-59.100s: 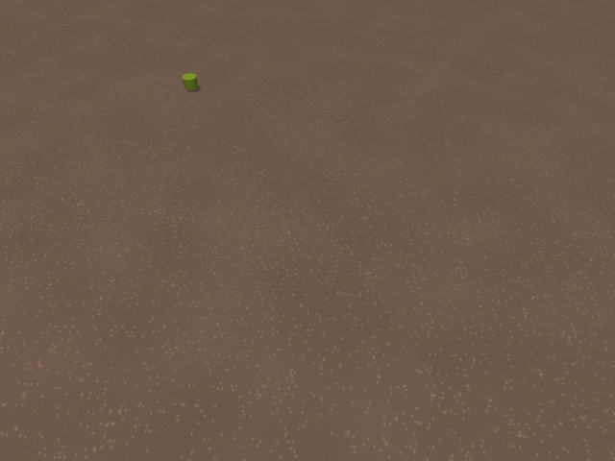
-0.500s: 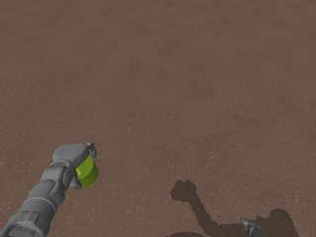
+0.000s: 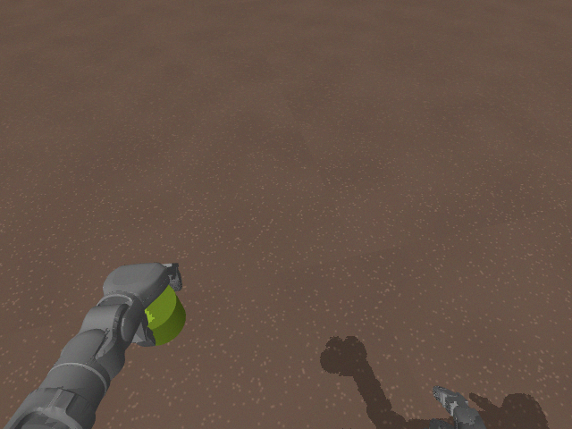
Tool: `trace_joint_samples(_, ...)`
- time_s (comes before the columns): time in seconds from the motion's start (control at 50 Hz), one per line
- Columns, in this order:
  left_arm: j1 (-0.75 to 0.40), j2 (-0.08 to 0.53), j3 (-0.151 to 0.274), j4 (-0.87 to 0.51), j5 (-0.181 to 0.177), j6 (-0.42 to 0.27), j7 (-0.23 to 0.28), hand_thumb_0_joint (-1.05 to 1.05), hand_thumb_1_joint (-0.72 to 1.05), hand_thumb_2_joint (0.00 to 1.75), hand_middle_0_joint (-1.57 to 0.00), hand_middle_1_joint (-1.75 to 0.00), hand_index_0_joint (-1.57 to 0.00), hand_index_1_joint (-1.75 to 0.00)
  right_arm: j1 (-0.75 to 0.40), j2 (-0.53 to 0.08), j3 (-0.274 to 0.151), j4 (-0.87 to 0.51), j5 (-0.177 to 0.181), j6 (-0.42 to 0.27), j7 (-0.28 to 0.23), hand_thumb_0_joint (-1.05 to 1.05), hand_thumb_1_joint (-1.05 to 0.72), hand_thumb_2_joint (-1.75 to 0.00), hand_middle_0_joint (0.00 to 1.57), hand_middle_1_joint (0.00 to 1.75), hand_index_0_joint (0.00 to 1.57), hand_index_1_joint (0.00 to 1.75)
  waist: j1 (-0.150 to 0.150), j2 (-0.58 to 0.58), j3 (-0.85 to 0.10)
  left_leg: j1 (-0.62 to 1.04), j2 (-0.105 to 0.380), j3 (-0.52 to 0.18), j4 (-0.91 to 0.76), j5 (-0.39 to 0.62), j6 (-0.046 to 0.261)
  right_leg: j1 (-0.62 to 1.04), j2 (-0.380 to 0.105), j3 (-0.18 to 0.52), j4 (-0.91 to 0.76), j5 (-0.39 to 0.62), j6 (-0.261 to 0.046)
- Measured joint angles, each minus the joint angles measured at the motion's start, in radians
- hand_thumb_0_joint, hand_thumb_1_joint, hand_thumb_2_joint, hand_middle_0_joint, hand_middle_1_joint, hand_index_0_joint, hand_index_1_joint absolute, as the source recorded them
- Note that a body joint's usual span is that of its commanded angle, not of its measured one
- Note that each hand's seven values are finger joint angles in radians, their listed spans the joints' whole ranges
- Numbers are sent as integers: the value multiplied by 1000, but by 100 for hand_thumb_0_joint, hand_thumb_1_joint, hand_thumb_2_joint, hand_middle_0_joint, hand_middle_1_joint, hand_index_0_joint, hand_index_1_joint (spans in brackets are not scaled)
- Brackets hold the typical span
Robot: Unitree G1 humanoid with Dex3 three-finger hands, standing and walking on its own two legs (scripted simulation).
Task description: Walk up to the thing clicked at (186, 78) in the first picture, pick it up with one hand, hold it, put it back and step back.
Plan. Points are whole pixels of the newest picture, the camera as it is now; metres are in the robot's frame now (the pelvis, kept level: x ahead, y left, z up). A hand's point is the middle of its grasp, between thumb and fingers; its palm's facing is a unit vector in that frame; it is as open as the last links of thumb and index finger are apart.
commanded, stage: hold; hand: left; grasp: from above
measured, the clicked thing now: (155, 313) +0.31 +0.23 -0.08
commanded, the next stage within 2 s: crouch in 0.84 s
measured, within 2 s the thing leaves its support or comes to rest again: neither
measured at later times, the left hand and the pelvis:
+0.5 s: hand (142, 319) +0.28 +0.22 -0.03, palm faces -0.46 -0.06 -0.88, open 10.8 cm; pelvis -0.01 +0.00 +0.00, yaw +0 degrees
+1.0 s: hand (138, 310) +0.29 +0.23 -0.02, palm faces -0.44 -0.06 -0.90, open 10.8 cm; pelvis -0.01 +0.01 +0.01, yaw +0 degrees
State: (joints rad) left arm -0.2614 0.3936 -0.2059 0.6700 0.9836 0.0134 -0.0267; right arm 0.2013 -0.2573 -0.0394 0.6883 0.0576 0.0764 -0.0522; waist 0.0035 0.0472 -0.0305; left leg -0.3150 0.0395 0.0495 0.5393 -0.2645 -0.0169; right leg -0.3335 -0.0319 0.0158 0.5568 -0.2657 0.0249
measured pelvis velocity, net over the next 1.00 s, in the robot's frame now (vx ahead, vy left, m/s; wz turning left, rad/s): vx -0.01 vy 0.01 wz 0.00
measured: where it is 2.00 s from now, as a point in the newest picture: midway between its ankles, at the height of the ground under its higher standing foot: outside the picture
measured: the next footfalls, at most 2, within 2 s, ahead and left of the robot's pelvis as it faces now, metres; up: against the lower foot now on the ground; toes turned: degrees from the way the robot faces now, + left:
none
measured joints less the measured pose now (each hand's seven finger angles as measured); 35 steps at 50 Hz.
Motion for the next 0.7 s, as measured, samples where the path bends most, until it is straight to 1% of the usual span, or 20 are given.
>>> trace_joint_samples(0.18, 10, 2, -12, -23, -5, 0, -24, 2, -6, 59, -43, -89, -50, -82, -8, 1, 6, -4, 2, 0, -5, 1, -90, -89, 20, 30, 20, 30, 4, 1, 9, 26, -2, 2, -29, 23, 1, 23, -1, 1, -25, 21, 0)
trace_joint_samples(0.34, 4, 3, -15, -28, -8, 5, -27, 2, -6, 59, -43, -89, -50, -82, -20, 5, 15, -4, 3, -4, -8, 1, -90, -89, 20, 30, 20, 30, 6, 1, 20, 44, -4, 4, -47, 36, 2, 41, -2, 3, -42, 34, 1)
trace_joint_samples(0.42, 5, 3, -12, -28, -4, 2, -35, 2, -6, 60, -43, -89, -50, -82, -23, 9, 16, -5, 3, -7, -8, 1, -91, -89, 20, 30, 20, 30, 6, 0, 22, 48, -5, 5, -53, 41, 3, 43, -3, 5, -48, 39, 2)
trace_joint_samples(0.48, 7, 5, -20, -34, -2, 2, -42, 2, -7, 60, -43, -89, -50, -82, -21, 10, 17, -3, 3, -8, -9, 1, -91, -89, 20, 30, 20, 30, 10, 0, 22, 52, -6, 6, -57, 42, 4, 48, -4, 5, -52, 41, 2)
trace_joint_samples(0.7, -5, 4, -10, -5, -1, -5, -29, 2, -8, 61, -44, -89, -51, -82, -21, 11, 19, 1, 2, -10, -8, 1, -91, -90, 20, 30, 20, 30, 6, -2, 26, 61, -7, 5, -68, 47, 5, 59, -4, 4, -66, 48, 3)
